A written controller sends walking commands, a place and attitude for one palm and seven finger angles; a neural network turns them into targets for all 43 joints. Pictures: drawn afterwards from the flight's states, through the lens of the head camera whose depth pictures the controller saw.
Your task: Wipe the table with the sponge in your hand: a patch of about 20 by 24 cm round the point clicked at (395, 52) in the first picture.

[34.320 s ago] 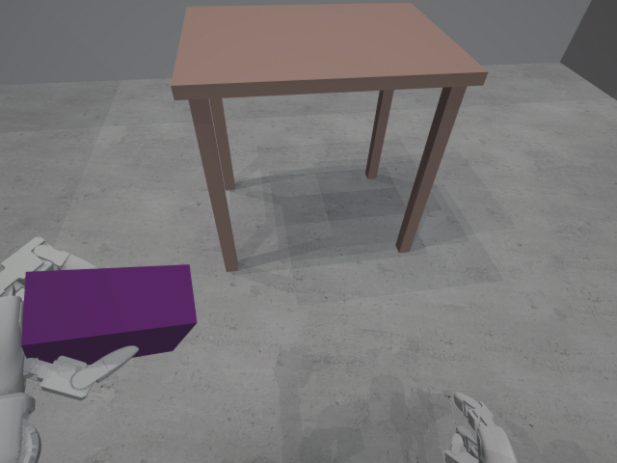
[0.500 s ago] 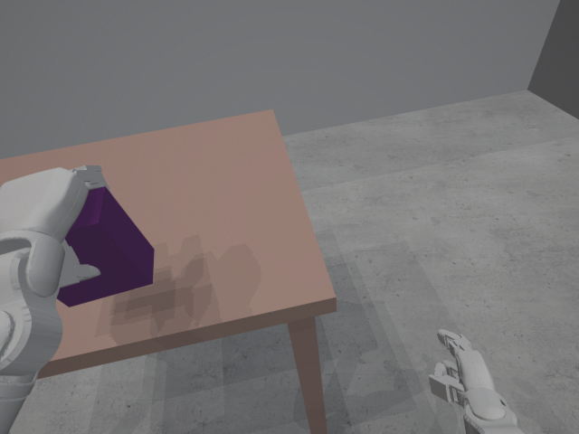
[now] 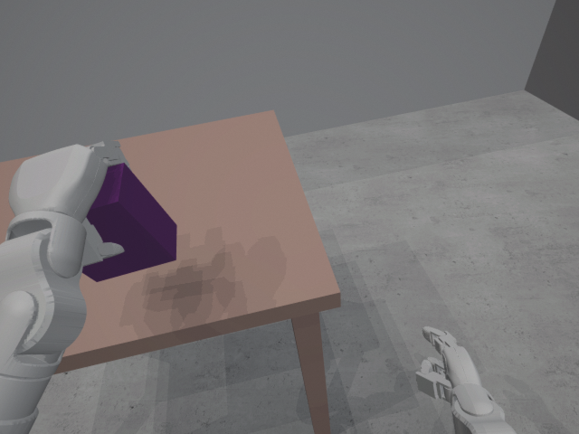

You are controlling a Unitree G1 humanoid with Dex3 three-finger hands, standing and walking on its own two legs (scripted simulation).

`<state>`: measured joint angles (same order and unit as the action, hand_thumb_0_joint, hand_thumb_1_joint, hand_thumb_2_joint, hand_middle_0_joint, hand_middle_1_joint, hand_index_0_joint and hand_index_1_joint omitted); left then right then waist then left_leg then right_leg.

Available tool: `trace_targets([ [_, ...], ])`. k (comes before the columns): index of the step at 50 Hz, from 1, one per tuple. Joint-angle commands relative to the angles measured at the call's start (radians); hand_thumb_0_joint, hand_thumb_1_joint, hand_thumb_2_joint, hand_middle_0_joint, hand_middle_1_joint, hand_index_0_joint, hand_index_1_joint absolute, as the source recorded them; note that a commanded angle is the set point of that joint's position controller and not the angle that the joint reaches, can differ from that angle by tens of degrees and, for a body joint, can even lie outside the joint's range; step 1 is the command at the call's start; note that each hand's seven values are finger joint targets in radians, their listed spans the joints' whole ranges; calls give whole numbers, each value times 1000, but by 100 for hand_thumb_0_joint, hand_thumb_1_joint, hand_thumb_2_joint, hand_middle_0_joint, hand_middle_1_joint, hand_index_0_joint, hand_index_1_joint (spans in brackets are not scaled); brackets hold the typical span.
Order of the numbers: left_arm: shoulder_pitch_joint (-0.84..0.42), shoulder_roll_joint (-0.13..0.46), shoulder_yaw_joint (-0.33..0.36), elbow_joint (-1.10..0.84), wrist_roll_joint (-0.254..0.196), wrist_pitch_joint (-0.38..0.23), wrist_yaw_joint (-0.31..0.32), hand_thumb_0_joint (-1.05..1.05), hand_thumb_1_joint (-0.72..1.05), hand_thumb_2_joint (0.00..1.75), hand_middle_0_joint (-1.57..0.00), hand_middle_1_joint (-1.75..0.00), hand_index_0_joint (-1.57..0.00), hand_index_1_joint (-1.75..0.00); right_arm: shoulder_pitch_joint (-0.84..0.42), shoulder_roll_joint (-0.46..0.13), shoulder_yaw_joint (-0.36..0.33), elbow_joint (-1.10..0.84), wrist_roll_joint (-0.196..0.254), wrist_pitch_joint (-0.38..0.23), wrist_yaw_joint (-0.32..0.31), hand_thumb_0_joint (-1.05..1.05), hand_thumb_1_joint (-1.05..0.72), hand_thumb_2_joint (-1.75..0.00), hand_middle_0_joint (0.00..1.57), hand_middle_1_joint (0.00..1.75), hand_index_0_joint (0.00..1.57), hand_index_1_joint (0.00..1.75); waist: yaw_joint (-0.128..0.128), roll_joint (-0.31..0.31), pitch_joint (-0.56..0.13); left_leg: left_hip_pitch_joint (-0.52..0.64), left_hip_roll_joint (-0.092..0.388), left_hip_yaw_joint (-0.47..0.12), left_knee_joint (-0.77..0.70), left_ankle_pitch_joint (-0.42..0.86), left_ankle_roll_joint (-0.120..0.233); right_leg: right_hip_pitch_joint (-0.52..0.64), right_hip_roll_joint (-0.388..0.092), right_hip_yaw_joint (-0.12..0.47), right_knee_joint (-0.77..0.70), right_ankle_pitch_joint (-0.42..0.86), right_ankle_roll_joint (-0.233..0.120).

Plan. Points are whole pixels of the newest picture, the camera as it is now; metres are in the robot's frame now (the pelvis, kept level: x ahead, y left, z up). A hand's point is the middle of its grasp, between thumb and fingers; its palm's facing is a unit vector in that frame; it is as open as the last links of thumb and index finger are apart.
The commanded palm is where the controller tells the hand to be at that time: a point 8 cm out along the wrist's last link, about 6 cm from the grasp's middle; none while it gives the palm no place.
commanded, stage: bring the sponge back beside the body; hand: left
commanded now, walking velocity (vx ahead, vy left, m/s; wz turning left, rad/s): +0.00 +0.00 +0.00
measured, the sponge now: (120, 236) +0.27 +0.28 +0.17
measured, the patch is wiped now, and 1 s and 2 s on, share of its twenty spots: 0.90 0.90 0.90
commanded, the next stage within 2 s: step back with the hand held close in 1.52 s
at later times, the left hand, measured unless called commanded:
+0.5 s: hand (89, 236) +0.24 +0.27 +0.22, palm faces +0.23 -0.06 -0.97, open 10.1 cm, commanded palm +0.18 +0.28 +0.29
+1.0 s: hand (84, 256) +0.21 +0.27 +0.21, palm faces +0.23 -0.07 -0.97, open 10.1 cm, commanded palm +0.16 +0.28 +0.28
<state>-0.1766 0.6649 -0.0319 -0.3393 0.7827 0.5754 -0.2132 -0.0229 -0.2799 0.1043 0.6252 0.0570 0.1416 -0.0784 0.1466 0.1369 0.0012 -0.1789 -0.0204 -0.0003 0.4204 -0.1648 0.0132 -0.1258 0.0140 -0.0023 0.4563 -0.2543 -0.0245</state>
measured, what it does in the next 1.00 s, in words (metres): stands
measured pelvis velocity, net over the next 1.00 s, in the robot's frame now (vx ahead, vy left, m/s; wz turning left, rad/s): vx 0.01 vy -0.01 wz -0.01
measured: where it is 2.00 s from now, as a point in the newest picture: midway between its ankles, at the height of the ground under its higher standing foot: outside the picture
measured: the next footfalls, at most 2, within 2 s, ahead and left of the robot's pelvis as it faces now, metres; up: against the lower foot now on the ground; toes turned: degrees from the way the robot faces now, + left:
none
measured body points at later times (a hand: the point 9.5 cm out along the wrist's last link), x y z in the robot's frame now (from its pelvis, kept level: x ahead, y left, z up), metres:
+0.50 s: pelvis +0.00 -0.01 +0.00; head -0.02 -0.07 +0.44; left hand +0.22 +0.27 +0.27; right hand +0.28 -0.20 -0.07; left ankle +0.04 +0.11 -0.74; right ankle +0.00 -0.11 -0.74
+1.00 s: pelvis +0.01 -0.01 +0.00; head -0.02 -0.07 +0.44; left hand +0.20 +0.27 +0.26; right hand +0.27 -0.20 -0.07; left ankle +0.04 +0.11 -0.74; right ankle +0.00 -0.11 -0.74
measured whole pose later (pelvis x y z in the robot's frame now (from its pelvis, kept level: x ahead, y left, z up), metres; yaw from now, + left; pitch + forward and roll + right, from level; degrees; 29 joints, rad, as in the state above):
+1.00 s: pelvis +0.01 -0.01 +0.00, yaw -1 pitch -6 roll +0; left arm 0.15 0.68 0.07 -0.56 0.73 0.55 -0.16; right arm -0.01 -0.29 0.08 0.62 0.05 0.13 -0.09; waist 0.16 0.14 0.01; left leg -0.15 0.00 0.00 0.45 -0.20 0.00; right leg -0.10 0.03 0.00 0.48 -0.28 -0.04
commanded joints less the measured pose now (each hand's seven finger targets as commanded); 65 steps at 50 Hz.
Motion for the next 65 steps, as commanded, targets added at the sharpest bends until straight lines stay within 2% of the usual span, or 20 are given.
trace_targets([
  [1,-264,280,213,-189,37,-13,52,0,10,130,-120,-160,-120,-160,-262,-86,-41,-184,-3,-54,-7,0,-90,-90,20,30,20,30,10,-56,-235,56,-11,-19,-50,121,14,56,17,46,-69,96,-27],
  [4,-230,309,248,-229,35,-7,53,0,10,130,-120,-160,-120,-160,-272,-93,-46,-191,-4,-46,-3,0,-90,-90,20,30,20,30,17,-41,-244,57,-11,-22,-44,130,12,58,22,70,-66,112,-32],
  [7,-167,276,232,-219,13,-10,55,0,10,130,-120,-160,-120,-160,-261,-93,-45,-189,-2,-42,0,0,-90,-90,20,30,20,30,10,-71,-198,42,-11,-18,-43,131,13,46,16,54,-66,125,-22],
  [9,-140,324,282,-252,15,-8,59,0,10,130,-120,-160,-120,-160,-273,-99,-51,-194,-2,-41,-1,0,-90,-90,20,30,20,30,19,-68,-219,50,-10,-24,-31,135,12,44,23,77,-65,125,-28],
  [10,-136,287,247,-254,10,-10,58,0,10,130,-120,-160,-120,-160,-269,-92,-44,-202,0,-45,-2,0,-90,-90,20,30,20,30,13,-81,-217,42,-14,-16,-26,140,14,52,12,67,-56,135,-22],
  [19,-132,295,246,-303,15,-20,65,0,10,130,-120,-160,-120,-160,-280,-97,-52,-197,0,-66,-20,0,-90,-90,20,30,20,30,3,-36,-205,77,-16,-24,-24,119,16,24,22,78,-75,108,-23],
  [20,-128,261,214,-299,9,-24,66,0,10,130,-120,-160,-120,-160,-268,-86,-45,-199,0,-72,-22,0,-90,-90,20,30,20,30,2,-51,-196,69,-19,-17,-22,124,19,28,13,57,-70,109,-16],
  [24,-113,325,277,-315,24,-24,76,0,10,130,-120,-160,-120,-160,-281,-94,-51,-192,-7,-67,-23,0,-90,-90,20,30,20,30,13,-32,-199,73,-17,-26,-22,127,14,30,23,90,-77,113,-27],
  [25,-94,281,245,-303,22,-27,76,0,10,130,-120,-160,-120,-160,-266,-85,-44,-195,-8,-70,-22,0,-90,-90,20,30,20,30,9,-69,-202,68,-20,-16,-15,143,17,43,13,74,-67,132,-20],
  [29,-43,301,279,-302,10,-17,76,0,10,130,-120,-160,-120,-160,-281,-89,-48,-195,-6,-56,-15,0,-90,-90,20,30,20,30,14,-48,-183,67,-13,-22,-20,135,12,29,24,92,-80,129,-24],
  [31,-6,277,264,-259,-1,-18,75,0,10,130,-120,-160,-120,-160,-255,-88,-45,-184,-7,-54,-13,0,-90,-90,20,30,20,30,5,-94,-153,55,-12,-12,-21,127,14,27,17,75,-83,125,-12],
  [40,34,269,259,-350,3,-24,78,0,10,130,-120,-160,-120,-160,-268,-84,-44,-204,-9,-69,-20,0,-90,-90,20,30,20,30,7,-66,-181,65,-19,-9,-4,133,17,32,13,81,-72,125,-12],
  [44,60,308,305,-385,5,-28,93,0,10,130,-120,-160,-120,-160,-284,-89,-52,-203,-10,-68,-21,0,-90,-90,20,30,20,30,16,-40,-167,71,-17,-19,-12,126,15,22,23,103,-80,111,-22],
  [51,147,252,284,-353,-18,-35,106,0,10,130,-120,-160,-120,-160,-250,-87,-55,-193,-9,-67,-15,0,-90,-90,20,30,20,30,8,-82,-131,59,-13,-11,-17,119,13,22,19,80,-84,107,-10],
  [54,144,269,297,-404,-13,-30,110,0,10,130,-120,-160,-120,-160,-281,-88,-55,-206,-9,-68,-17,0,-90,-90,20,30,20,30,15,-50,-139,63,-12,-18,-24,100,12,14,26,98,-90,76,-19],
  [55,154,228,262,-397,-14,-35,111,0,10,130,-120,-160,-120,-160,-259,-82,-49,-207,-10,-73,-17,0,-90,-90,20,30,20,30,10,-75,-143,60,-13,-10,-20,108,14,24,17,77,-82,81,-11],
  [59,143,278,306,-439,-3,-35,122,0,10,130,-120,-160,-120,-160,-283,-88,-54,-208,-13,-73,-20,0,-90,-90,20,30,20,30,16,-44,-142,67,-12,-21,-29,94,12,18,29,98,-90,61,-22],
  [60,133,239,268,-421,0,-37,123,0,10,130,-120,-160,-120,-160,-263,-82,-48,-207,-14,-78,-20,0,-90,-90,20,30,20,30,12,-48,-136,60,-13,-11,-25,105,12,21,21,76,-83,67,-16],
  [64,115,275,299,-417,2,-34,129,0,10,130,-120,-160,-120,-160,-280,-85,-53,-201,-13,-73,-23,0,-90,-90,20,30,20,30,17,-27,-137,72,-10,-22,-38,82,10,15,31,98,-100,38,-25],
  [65,122,242,268,-396,6,-37,129,0,10,130,-120,-160,-120,-160,-261,-82,-48,-201,-14,-77,-21,0,-90,-90,20,30,20,30,14,-65,-138,64,-12,-15,-32,95,10,24,24,80,-91,47,-19],
])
